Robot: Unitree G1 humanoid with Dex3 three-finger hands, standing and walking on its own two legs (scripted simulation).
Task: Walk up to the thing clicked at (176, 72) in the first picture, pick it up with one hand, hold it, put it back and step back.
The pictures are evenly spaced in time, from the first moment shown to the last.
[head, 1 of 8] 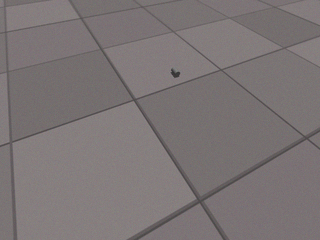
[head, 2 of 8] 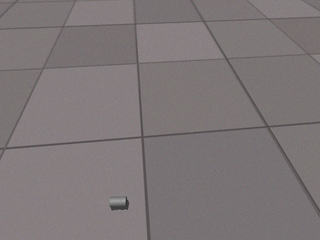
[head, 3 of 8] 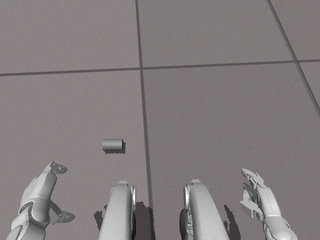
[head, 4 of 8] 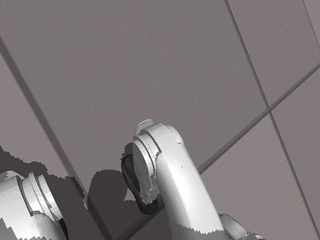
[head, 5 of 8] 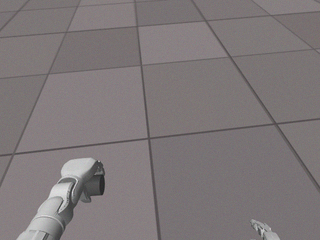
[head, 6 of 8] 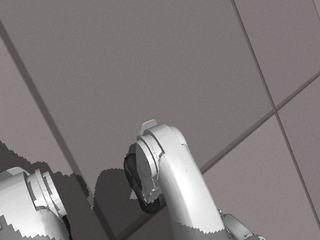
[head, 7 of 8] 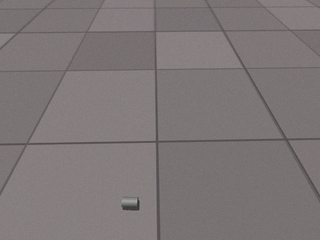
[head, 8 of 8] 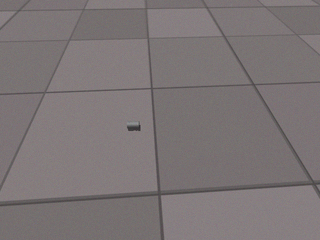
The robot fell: no
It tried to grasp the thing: yes
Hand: left
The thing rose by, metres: 0.67
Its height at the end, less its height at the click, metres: +0.00
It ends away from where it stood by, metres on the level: 0.01
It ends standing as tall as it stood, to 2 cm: yes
